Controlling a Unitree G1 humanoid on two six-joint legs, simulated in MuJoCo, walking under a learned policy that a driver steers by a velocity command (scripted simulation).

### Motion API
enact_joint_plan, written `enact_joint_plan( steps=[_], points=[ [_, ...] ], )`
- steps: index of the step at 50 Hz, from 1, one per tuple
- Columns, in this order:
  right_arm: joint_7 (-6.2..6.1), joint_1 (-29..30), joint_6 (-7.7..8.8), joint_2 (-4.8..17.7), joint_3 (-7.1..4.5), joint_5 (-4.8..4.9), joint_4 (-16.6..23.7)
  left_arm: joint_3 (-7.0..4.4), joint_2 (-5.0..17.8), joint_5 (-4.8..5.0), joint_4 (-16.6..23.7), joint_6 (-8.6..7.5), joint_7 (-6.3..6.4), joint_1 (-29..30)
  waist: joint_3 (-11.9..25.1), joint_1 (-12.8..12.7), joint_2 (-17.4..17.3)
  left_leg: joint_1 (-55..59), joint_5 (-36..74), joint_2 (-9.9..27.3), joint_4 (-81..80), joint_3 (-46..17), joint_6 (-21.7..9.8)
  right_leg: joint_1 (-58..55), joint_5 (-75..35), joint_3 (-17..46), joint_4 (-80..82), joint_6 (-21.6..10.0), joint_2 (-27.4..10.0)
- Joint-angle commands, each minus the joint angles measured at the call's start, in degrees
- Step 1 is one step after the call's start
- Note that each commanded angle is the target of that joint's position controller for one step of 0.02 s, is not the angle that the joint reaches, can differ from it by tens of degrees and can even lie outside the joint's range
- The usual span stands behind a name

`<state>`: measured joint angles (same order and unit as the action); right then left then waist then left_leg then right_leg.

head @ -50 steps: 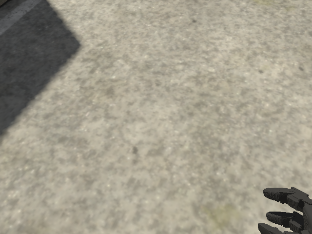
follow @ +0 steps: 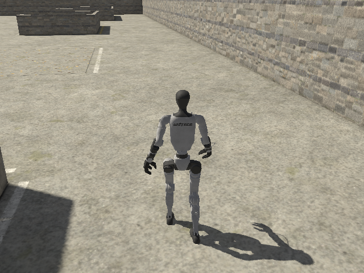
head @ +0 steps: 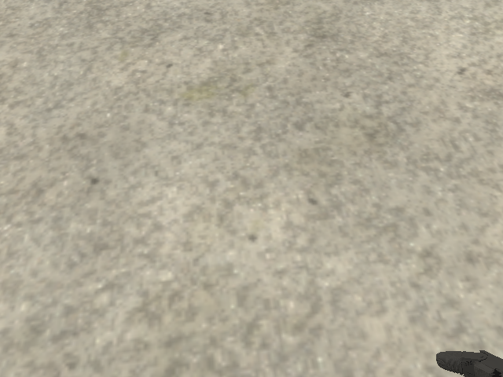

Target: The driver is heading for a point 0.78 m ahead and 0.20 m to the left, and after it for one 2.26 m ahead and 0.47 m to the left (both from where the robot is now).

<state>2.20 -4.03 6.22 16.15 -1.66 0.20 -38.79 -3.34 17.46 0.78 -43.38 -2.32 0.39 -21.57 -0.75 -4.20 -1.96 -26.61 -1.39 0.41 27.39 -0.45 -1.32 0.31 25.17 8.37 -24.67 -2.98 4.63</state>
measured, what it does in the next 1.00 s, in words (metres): walks ahead, turning left: right foot, then left foot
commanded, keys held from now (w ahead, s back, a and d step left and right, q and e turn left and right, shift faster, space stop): w+q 1.00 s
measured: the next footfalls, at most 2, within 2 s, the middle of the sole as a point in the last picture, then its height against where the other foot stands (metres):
right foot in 0.50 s outside the picture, level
left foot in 1.00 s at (185, 327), level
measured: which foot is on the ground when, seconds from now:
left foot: down 0.00-0.50, up 0.52-0.98, down 1.00-1.00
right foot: down 0.00-0.02, up 0.04-0.48, down 0.50-1.00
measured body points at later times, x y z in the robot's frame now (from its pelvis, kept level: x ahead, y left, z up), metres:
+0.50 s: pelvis +0.27 +0.01 +0.00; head +0.29 +0.01 +0.45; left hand +0.47 +0.28 -0.05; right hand +0.33 -0.28 -0.12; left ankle +0.13 +0.11 -0.72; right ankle +0.40 -0.09 -0.73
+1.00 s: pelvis +0.50 +0.11 -0.01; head +0.53 +0.13 +0.44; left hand +0.35 +0.37 -0.13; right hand +0.83 +0.03 -0.07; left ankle +0.56 +0.25 -0.73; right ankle +0.41 -0.09 -0.72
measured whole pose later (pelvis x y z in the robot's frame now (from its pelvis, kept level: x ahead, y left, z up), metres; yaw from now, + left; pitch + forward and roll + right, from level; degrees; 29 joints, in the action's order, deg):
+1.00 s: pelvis +0.50 +0.11 -0.01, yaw +31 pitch +2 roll -2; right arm 3.4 -3.3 1.1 16.2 -2.6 1.2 -32.8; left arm -4.5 18.3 1.5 -48.4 -3.2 0.4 -20.1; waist -2.9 -4.9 -1.7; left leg -30.4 -7.2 1.5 33.9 2.3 -5.3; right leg -5.1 25.9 -13.5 -21.9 2.7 -2.7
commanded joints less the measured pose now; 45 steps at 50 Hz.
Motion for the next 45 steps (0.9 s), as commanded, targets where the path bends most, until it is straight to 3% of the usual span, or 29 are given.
enact_joint_plan(
  steps=[1, 2, 3, 4, 5, 6, 7, 10, 15, 19, 21, 23, 24, 25, 26, 27, 28, 29, 30, 32, 34, 37, 41, 45],
  points=[
    [-0.47, -16.65, 0.92, 13.44, -4.60, -0.67, 0.22, -0.58, 4.88, -1.61, 3.92, -0.31, 0.47, -0.79, 15.61, 8.82, -0.51, 31.03, 2.00, 10.46, 2.08, -12.95, -9.19, 12.88, -31.56, 0.76, -26.76, -2.94, -7.09],
    [0.27, -20.03, 0.38, 15.83, -5.38, -0.33, -1.84, 0.31, 1.61, -0.43, 4.19, -1.26, 0.30, -7.02, 19.40, 6.31, -17.67, 45.43, -12.60, 19.56, -6.85, -39.47, -17.22, 33.11, 3.57, -3.01, -43.93, 1.57, 1.15],
    [0.60, -19.29, 0.24, 10.48, -3.91, 1.40, -1.45, -0.29, 6.44, 0.10, 4.25, -1.92, 0.05, -3.37, 15.45, 7.95, -11.24, 44.64, -24.67, 19.32, -11.14, -44.45, -15.93, 40.55, 6.20, 0.78, -48.88, 1.43, -2.11],
    [0.33, -15.33, -0.14, 8.40, -3.30, 1.29, -0.65, -0.92, 8.44, 0.79, 5.64, -2.43, -0.23, 3.43, 7.42, 8.44, -5.72, 37.72, -23.21, 17.56, -11.77, -36.62, -13.94, 43.32, 1.03, -0.66, -48.80, 1.25, -4.66],
    [0.17, -13.19, -0.56, 8.28, -3.13, 0.46, 0.02, -0.64, 7.64, 0.13, 6.59, -3.04, -0.24, 7.51, 3.51, 8.00, -0.70, 31.19, -16.61, 15.16, -12.43, -31.12, -13.22, 42.54, -2.60, -2.05, -46.70, 1.20, -6.30],
    [-0.01, -11.97, -0.80, 7.83, -2.97, 0.11, 0.23, -0.75, 6.89, -0.84, 7.24, -3.55, -0.32, 8.99, 1.21, 6.79, 0.75, 26.80, -10.07, 13.31, -13.15, -27.67, -13.23, 41.54, -5.37, -2.34, -42.78, 1.52, -7.77],
    [-0.29, -11.45, -0.79, 7.22, -2.67, -0.30, 0.46, -0.77, 6.13, -1.34, 7.40, -3.73, -0.40, 8.40, 1.78, 5.40, -0.62, 24.51, -5.33, 11.49, -13.96, -25.10, -12.96, 38.57, -7.34, -2.26, -39.69, 1.92, -8.78],
    [-1.07, -12.08, -0.93, 7.43, -2.77, 0.48, -0.04, -0.29, 4.06, -1.72, 7.54, -3.35, -0.36, 8.04, 2.27, 4.29, -3.11, 20.96, 1.83, 9.42, -15.60, -20.32, -14.01, 35.76, -7.77, -4.10, -31.55, 4.35, -8.56],
    [-2.66, -15.28, -2.02, 10.25, -3.81, 1.10, -1.60, 0.75, 1.91, -1.30, 9.61, -3.59, -0.61, 18.09, -0.05, 7.24, -2.74, 15.08, 1.41, 6.46, -15.82, -15.61, -11.66, 31.01, -23.16, -4.84, -12.75, 6.72, -6.05],
    [-3.16, -18.90, -3.09, 10.20, -3.94, 1.59, -2.78, 0.34, 3.01, -0.46, 10.82, -4.43, -1.39, 23.57, -0.05, 8.77, -3.09, 15.88, -1.89, 7.14, -12.66, -18.68, -10.27, 26.21, -27.35, -3.93, -5.38, 6.39, -3.86],
    [-3.37, -18.77, -3.52, 10.21, -4.11, 1.64, -2.74, -0.31, 4.37, -0.21, 10.95, -4.80, -1.54, 23.48, 0.04, 7.79, -4.06, 17.84, -3.57, 8.12, -10.26, -21.86, -9.27, 23.80, -24.65, -3.04, -2.97, 5.34, -3.81],
    [-3.40, -17.26, -3.89, 9.63, -4.13, 1.54, -2.28, -1.26, 5.80, -0.11, 9.78, -5.16, -1.31, 18.76, 1.25, 4.59, -5.01, 17.60, -2.07, 7.44, -5.88, -22.97, -7.73, 16.69, -22.34, -3.77, 0.08, 3.16, -4.14],
    [-3.24, -16.70, -3.85, 7.91, -3.57, 1.24, -1.75, -2.14, 7.36, -0.56, 8.68, -5.31, -0.87, 13.52, 4.66, 1.90, -4.36, 15.42, -0.27, 4.67, 0.47, -21.23, -6.09, 7.89, -21.58, -3.24, 1.20, 1.28, -5.97],
    [-3.00, -16.33, -3.62, 4.49, -2.33, 0.25, -0.45, -3.08, 10.50, -1.34, 7.88, -5.27, -0.28, 4.76, 12.49, -1.85, 1.52, 8.80, -7.40, 1.22, 15.89, -16.69, -4.05, -5.91, -17.75, 5.53, 0.17, -2.50, -15.54],
    [-3.03, -23.66, -3.11, 0.94, -1.17, 1.62, 1.32, -4.07, 14.36, -1.68, 6.04, -4.22, -0.47, 0.73, 18.85, 1.28, 19.05, -9.74, -31.34, -5.95, 32.68, -9.03, -0.88, -21.32, -5.98, 29.36, 4.41, -11.07, -27.50],
    [-3.23, -23.51, -3.13, 6.55, -2.20, 2.37, 0.15, -3.13, 9.54, -0.80, 6.22, -3.94, -0.87, 1.54, 14.60, 0.66, 15.47, -17.11, -31.71, -1.38, 41.18, -9.68, -0.13, -18.33, 4.66, 34.83, 7.31, -11.08, -28.50],
    [-3.21, -18.34, -3.44, 9.44, -3.14, 2.09, 0.46, -2.24, 6.26, -0.60, 6.52, -3.82, -0.77, 3.72, 7.61, -0.30, 10.12, -18.68, -26.34, 0.44, 43.69, -9.22, 0.25, -12.02, 2.57, 26.55, 8.11, -8.96, -25.90],
    [-3.24, -15.83, -3.75, 9.05, -3.25, 1.51, 0.80, -1.74, 5.11, -0.94, 6.52, -3.69, -0.82, 6.35, 3.96, 0.70, 6.69, -17.11, -22.14, 2.21, 43.31, -7.78, 0.85, -5.99, -5.12, 19.17, 9.04, -7.76, -23.39],
    [-3.04, -14.01, -3.85, 8.39, -3.38, 0.98, 1.40, -1.35, 3.75, -1.13, 6.02, -3.59, -0.88, 8.06, 1.32, 1.56, 6.40, -16.26, -19.35, 3.55, 41.34, -7.49, 1.22, -1.59, -11.01, 14.11, 10.36, -7.38, -21.23],
    [-2.34, -13.82, -4.42, 6.36, -3.29, 1.47, 2.01, -1.22, 3.16, -1.51, 5.21, -3.89, -0.78, 9.37, 0.05, 3.18, 8.85, -12.85, -16.46, 5.52, 39.29, -6.39, 1.56, 3.71, -16.72, 6.83, 13.07, -6.82, -18.79],
    [-2.01, -12.39, -4.92, 4.65, -2.91, 1.40, 3.00, -1.64, 4.10, -1.11, 4.11, -4.36, -0.76, 9.21, -0.63, 3.49, 8.04, -13.33, -14.47, 6.15, 37.01, -5.48, 2.19, 5.33, -20.78, 2.47, 15.06, -7.77, -18.81],
    [-1.58, -8.97, -4.91, 3.82, -2.46, 1.03, 4.61, -2.33, 6.19, -1.10, 2.53, -4.43, -0.58, 8.66, -1.21, 3.08, 6.09, -15.21, -8.48, 6.72, 29.97, -5.24, 2.96, 4.30, -26.76, -2.82, 16.27, -8.52, -19.32],
    [-0.19, -2.49, -4.07, 2.87, -1.76, 1.07, 6.22, -2.64, 8.11, -0.74, 0.92, -3.78, -0.29, 7.55, -2.35, 0.79, 4.82, -12.12, 1.93, 5.71, 17.36, -2.00, 1.87, 3.16, -30.17, -10.56, 16.16, -6.83, -18.05],
    [1.04, 3.32, -4.06, 3.21, -1.72, 1.29, 9.05, -3.16, 10.10, 0.34, -1.12, -2.68, -0.21, 4.42, -3.96, -0.44, 4.81, -11.45, 0.01, 4.47, 10.48, 0.87, -0.44, -2.30, -33.46, -13.93, 14.22, -5.23, -19.96]
  ],
)
Velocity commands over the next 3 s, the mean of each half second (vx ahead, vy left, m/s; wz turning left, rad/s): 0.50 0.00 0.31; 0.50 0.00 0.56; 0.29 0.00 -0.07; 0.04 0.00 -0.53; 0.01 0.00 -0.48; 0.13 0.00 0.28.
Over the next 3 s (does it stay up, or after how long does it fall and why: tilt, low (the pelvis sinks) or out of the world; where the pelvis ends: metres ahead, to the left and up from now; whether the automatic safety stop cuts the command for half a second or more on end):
stays up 0.78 0.26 0.02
